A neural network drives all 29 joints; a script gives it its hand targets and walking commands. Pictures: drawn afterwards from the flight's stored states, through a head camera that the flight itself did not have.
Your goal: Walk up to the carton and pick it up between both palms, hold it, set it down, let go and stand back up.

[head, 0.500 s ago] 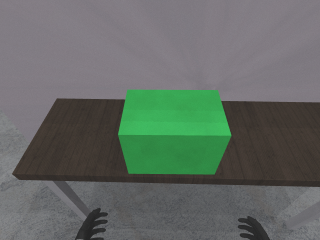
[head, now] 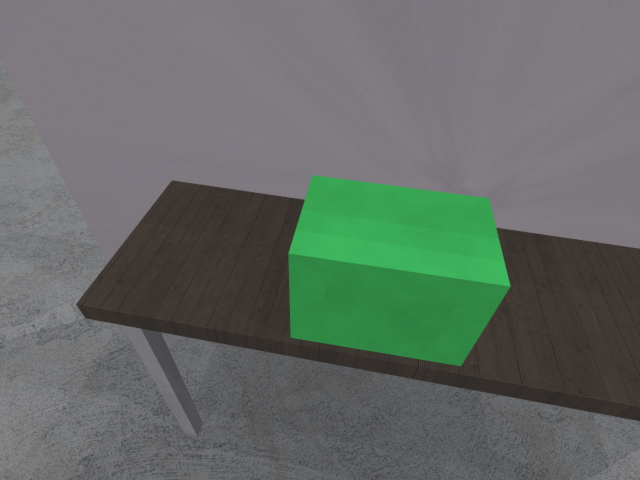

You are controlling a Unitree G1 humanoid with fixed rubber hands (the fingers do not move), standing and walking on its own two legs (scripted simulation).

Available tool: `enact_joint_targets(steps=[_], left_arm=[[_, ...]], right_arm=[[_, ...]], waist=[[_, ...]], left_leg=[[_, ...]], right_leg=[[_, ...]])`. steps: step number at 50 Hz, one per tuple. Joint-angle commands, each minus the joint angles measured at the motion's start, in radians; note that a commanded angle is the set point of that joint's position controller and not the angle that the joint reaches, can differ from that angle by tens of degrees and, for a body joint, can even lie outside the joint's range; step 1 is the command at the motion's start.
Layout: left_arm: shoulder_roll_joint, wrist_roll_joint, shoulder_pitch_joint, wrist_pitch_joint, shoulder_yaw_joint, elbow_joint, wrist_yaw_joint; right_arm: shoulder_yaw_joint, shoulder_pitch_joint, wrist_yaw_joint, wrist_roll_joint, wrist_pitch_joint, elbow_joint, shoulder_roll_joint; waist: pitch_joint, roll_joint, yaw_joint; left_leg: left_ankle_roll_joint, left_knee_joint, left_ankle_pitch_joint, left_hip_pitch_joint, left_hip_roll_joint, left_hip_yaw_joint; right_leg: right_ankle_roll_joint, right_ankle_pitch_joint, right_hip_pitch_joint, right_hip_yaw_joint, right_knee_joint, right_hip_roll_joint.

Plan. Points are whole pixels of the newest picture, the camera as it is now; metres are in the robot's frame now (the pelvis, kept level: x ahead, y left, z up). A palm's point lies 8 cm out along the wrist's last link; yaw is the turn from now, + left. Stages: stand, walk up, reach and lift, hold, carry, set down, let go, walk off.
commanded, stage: stand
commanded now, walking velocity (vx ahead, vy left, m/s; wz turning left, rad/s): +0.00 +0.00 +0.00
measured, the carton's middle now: (386, 270) +0.42 -0.06 +0.02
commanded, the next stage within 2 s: none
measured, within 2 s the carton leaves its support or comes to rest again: neither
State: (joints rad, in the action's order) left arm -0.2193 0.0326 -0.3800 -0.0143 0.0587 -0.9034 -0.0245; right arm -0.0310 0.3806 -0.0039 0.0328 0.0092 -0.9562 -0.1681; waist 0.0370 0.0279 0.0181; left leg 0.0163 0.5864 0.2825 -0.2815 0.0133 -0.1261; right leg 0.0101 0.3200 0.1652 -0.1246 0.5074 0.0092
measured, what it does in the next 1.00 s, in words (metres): stands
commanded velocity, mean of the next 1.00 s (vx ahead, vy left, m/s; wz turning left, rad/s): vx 0.00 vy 0.00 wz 0.00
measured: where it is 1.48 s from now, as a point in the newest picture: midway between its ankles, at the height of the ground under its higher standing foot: outside the picture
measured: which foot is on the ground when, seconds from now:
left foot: down 0.00-1.00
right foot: down 0.00-1.00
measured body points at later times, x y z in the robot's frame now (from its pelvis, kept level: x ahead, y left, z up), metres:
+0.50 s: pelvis +0.00 -0.01 +0.00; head -0.01 +0.00 +0.45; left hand -0.05 +0.21 -0.16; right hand -0.01 -0.22 -0.15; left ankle +0.02 +0.13 -0.73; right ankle -0.03 -0.11 -0.73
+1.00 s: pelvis +0.01 -0.03 +0.00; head +0.00 -0.02 +0.45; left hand -0.03 +0.19 -0.17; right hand +0.02 -0.24 -0.16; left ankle +0.02 +0.13 -0.73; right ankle -0.03 -0.11 -0.73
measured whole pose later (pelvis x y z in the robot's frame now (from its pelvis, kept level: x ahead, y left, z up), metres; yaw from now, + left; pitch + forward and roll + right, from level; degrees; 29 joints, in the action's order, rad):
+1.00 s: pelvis +0.01 -0.03 +0.00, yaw +3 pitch -3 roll -1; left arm -0.14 0.03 -0.31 -0.01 0.03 -1.14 -0.05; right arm 0.00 0.30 -0.05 0.02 0.02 -1.11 -0.10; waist -0.03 0.01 0.02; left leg 0.05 0.58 0.29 -0.24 0.02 -0.19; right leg 0.04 0.36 0.12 -0.19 0.53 0.01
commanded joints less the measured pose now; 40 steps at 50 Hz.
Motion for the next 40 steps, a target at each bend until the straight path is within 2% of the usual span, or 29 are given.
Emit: enact_joint_targets(steps=[1, 2, 4, 6, 7, 8, 10, 11, 12, 14, 16, 17, 18, 20, 21, 22, 23, 24, 25, 26, 27, 28, 29, 31, 33, 34, 38, 39, 40], left_arm=[[-0.073, -0.003, -0.040, 0.021, 0.016, 0.019, -0.010], [-0.061, -0.006, -0.044, 0.021, 0.012, 0.004, -0.006], [-0.063, -0.004, -0.043, 0.022, 0.014, -0.018, -0.006], [-0.092, 0.003, -0.070, 0.022, 0.013, -0.059, -0.009], [-0.086, 0.002, -0.077, 0.024, 0.011, -0.061, -0.014], [-0.057, 0.005, -0.079, 0.024, 0.004, -0.081, -0.014], [-0.079, -0.007, -0.088, 0.022, 0.013, -0.113, -0.010], [-0.056, -0.003, -0.083, 0.022, 0.011, -0.117, -0.010], [-0.028, 0.000, -0.076, 0.017, 0.001, -0.121, -0.010], [-0.043, 0.001, -0.082, 0.020, 0.004, -0.139, -0.011], [-0.053, 0.002, -0.100, 0.025, 0.004, -0.159, -0.014], [-0.063, 0.001, -0.070, 0.027, 0.005, -0.162, -0.015], [-0.050, 0.001, -0.075, 0.027, -0.003, -0.159, -0.013], [-0.019, -0.006, -0.056, 0.025, -0.010, -0.177, -0.016], [-0.021, -0.007, -0.061, 0.024, -0.006, -0.176, -0.015], [-0.022, -0.010, -0.061, 0.023, -0.009, -0.179, -0.021], [-0.034, -0.002, -0.044, 0.024, -0.004, -0.178, -0.022], [-0.026, -0.008, -0.055, 0.021, -0.006, -0.179, -0.020], [-0.040, -0.005, -0.051, 0.018, -0.002, -0.185, -0.021], [-0.029, -0.008, -0.065, 0.015, -0.007, -0.187, -0.023], [-0.019, -0.006, -0.096, 0.012, -0.014, -0.201, -0.026], [-0.015, -0.006, -0.084, 0.011, -0.008, -0.207, -0.023], [0.010, -0.010, -0.072, 0.012, -0.014, -0.209, -0.021], [0.005, -0.007, -0.072, 0.010, -0.016, -0.208, -0.021], [-0.032, -0.006, -0.047, 0.011, -0.006, -0.215, -0.023], [-0.006, -0.011, -0.073, 0.013, -0.013, -0.216, -0.023], [0.005, -0.013, -0.037, 0.012, -0.018, -0.231, -0.024], [-0.002, -0.010, -0.027, 0.012, -0.015, -0.229, -0.020], [-0.027, -0.010, 0.002, 0.016, -0.012, -0.217, -0.019]], right_arm=[[-0.028, 0.077, -0.017, 0.000, -0.012, 0.026, -0.149], [-0.033, 0.056, -0.020, -0.001, -0.008, 0.021, -0.138], [-0.023, 0.028, -0.016, -0.003, -0.008, 0.017, -0.115], [-0.018, 0.047, -0.016, -0.007, -0.006, 0.007, -0.110], [-0.026, 0.048, -0.019, -0.003, -0.005, -0.001, -0.127], [-0.015, 0.025, -0.022, 0.001, -0.007, -0.009, -0.095], [-0.017, 0.080, -0.022, -0.008, -0.017, -0.018, -0.088], [-0.010, 0.041, -0.023, -0.004, -0.016, -0.019, -0.106], [-0.016, 0.020, -0.025, -0.005, -0.016, -0.008, -0.120], [-0.017, 0.036, -0.022, -0.010, -0.009, -0.021, -0.112], [-0.011, 0.060, -0.028, -0.014, -0.007, -0.040, -0.063], [-0.006, 0.054, -0.028, -0.009, -0.009, -0.043, -0.070], [-0.006, 0.052, -0.030, -0.010, -0.011, -0.053, -0.074], [-0.006, 0.052, -0.030, -0.006, -0.015, -0.052, -0.065], [-0.004, 0.031, -0.028, -0.016, -0.012, -0.058, -0.054], [-0.008, 0.020, -0.023, -0.009, -0.013, -0.047, -0.078], [0.000, 0.027, -0.029, -0.008, -0.011, -0.062, -0.056], [0.001, 0.020, -0.034, -0.015, -0.011, -0.059, -0.055], [-0.008, 0.033, -0.034, -0.010, -0.011, -0.066, -0.072], [-0.004, 0.018, -0.033, -0.012, -0.008, -0.065, -0.064], [-0.002, 0.029, -0.035, -0.010, -0.005, -0.073, -0.072], [0.001, 0.035, -0.037, -0.012, -0.006, -0.078, -0.050], [0.005, 0.056, -0.035, -0.015, -0.005, -0.087, -0.052], [0.004, 0.027, -0.039, -0.013, -0.009, -0.083, -0.054], [0.005, 0.039, -0.041, -0.011, -0.010, -0.090, -0.058], [0.004, 0.057, -0.042, -0.010, -0.014, -0.101, -0.065], [0.009, 0.011, -0.043, -0.017, -0.006, -0.097, -0.042], [0.012, 0.000, -0.043, -0.021, -0.001, -0.097, -0.034], [0.000, 0.025, -0.045, -0.017, 0.004, -0.102, -0.055]], waist=[[-0.146, -0.130, -0.012], [-0.157, -0.122, -0.007], [-0.171, -0.103, 0.001], [-0.166, -0.047, 0.000], [-0.177, -0.086, -0.004], [-0.199, -0.101, 0.010], [-0.134, -0.068, -0.015], [-0.174, -0.076, 0.004], [-0.166, -0.074, 0.004], [-0.186, -0.100, 0.005], [-0.148, -0.017, -0.001], [-0.164, -0.011, -0.010], [-0.190, -0.036, -0.009], [-0.128, -0.029, -0.017], [-0.121, -0.036, 0.002], [-0.090, -0.013, -0.012], [-0.128, -0.053, -0.004], [-0.114, -0.018, 0.007], [-0.136, -0.067, -0.011], [-0.138, -0.034, 0.007], [-0.202, -0.062, 0.005], [-0.172, -0.029, 0.009], [-0.130, -0.067, -0.006], [-0.159, -0.032, 0.007], [-0.142, -0.068, 0.003], [-0.138, -0.119, 0.003], [-0.141, -0.033, -0.001], [-0.160, -0.022, -0.002], [-0.147, -0.028, -0.013]], left_leg=[[-0.046, -0.200, -0.075, -0.162, -0.059, -0.082], [-0.049, -0.221, 0.003, -0.138, -0.056, -0.104], [-0.053, -0.236, 0.042, -0.167, -0.076, -0.132], [-0.048, -0.198, -0.003, -0.150, -0.059, -0.099], [-0.048, -0.195, -0.023, -0.185, -0.050, -0.110], [-0.050, -0.202, -0.041, -0.153, -0.049, -0.089], [-0.048, -0.223, -0.020, -0.126, -0.054, -0.112], [-0.047, -0.242, -0.008, -0.177, -0.057, -0.122], [-0.054, -0.241, 0.018, -0.180, -0.066, -0.131], [-0.042, -0.238, 0.041, -0.188, -0.044, -0.089], [-0.047, -0.187, -0.027, -0.136, -0.054, -0.097], [-0.043, -0.173, -0.068, -0.134, -0.040, -0.076], [-0.048, -0.178, -0.111, -0.124, -0.041, -0.076], [-0.041, -0.165, -0.136, -0.099, -0.040, -0.064], [-0.053, -0.159, -0.090, -0.106, -0.036, -0.070], [-0.047, -0.160, -0.105, -0.103, -0.047, -0.086], [-0.040, -0.137, -0.176, -0.096, -0.037, -0.063], [-0.041, -0.154, -0.167, -0.114, -0.038, -0.071], [-0.040, -0.141, -0.157, -0.113, -0.032, -0.067], [-0.045, -0.148, -0.153, -0.159, -0.029, -0.062], [-0.036, -0.145, -0.146, -0.152, -0.028, -0.061], [-0.041, -0.139, -0.160, -0.121, -0.035, -0.055], [-0.042, -0.136, -0.184, -0.125, -0.026, -0.061], [-0.043, -0.138, -0.190, -0.130, -0.038, -0.071], [-0.041, -0.149, -0.251, -0.102, -0.036, -0.068], [-0.050, -0.142, -0.270, -0.092, -0.045, -0.091], [-0.039, -0.104, -0.227, -0.098, -0.031, -0.065], [-0.023, -0.096, -0.218, -0.076, -0.021, -0.027], [-0.031, -0.100, -0.207, -0.072, -0.018, -0.046]], right_leg=[[0.035, -0.013, -0.001, 0.104, -0.140, 0.086], [0.032, 0.017, 0.042, 0.099, -0.147, 0.071], [0.023, 0.003, 0.018, 0.092, -0.136, 0.062], [0.025, 0.010, 0.011, 0.102, -0.165, 0.092], [0.028, 0.008, -0.008, 0.115, -0.170, 0.092], [0.028, -0.006, 0.013, 0.117, -0.176, 0.107], [0.032, -0.013, -0.011, 0.093, -0.153, 0.087], [0.020, -0.022, -0.010, 0.076, -0.140, 0.072], [0.018, -0.015, -0.015, 0.077, -0.144, 0.071], [0.014, 0.008, -0.005, 0.088, -0.148, 0.087], [0.025, 0.015, -0.002, 0.091, -0.159, 0.092], [0.024, 0.002, 0.007, 0.096, -0.172, 0.100], [0.026, -0.047, 0.019, 0.097, -0.163, 0.109], [0.036, -0.016, 0.007, 0.077, -0.164, 0.112], [0.037, 0.012, 0.003, 0.087, -0.167, 0.110], [0.030, -0.022, -0.030, 0.083, -0.150, 0.102], [0.034, -0.043, -0.006, 0.078, -0.147, 0.117], [0.041, -0.039, -0.005, 0.075, -0.144, 0.098], [0.036, -0.038, -0.007, 0.082, -0.144, 0.107], [0.037, -0.026, -0.028, 0.073, -0.147, 0.108], [0.019, -0.027, 0.008, 0.076, -0.152, 0.110], [0.030, -0.016, -0.004, 0.072, -0.146, 0.108], [0.041, -0.066, -0.038, 0.075, -0.132, 0.111], [0.038, -0.034, -0.015, 0.062, -0.142, 0.103], [0.033, -0.057, -0.027, 0.054, -0.108, 0.097], [0.032, -0.073, -0.023, 0.068, -0.111, 0.096], [0.039, -0.078, -0.019, 0.064, -0.139, 0.115], [0.039, -0.034, 0.018, 0.056, -0.152, 0.114], [0.046, -0.008, 0.009, 0.068, -0.167, 0.114]])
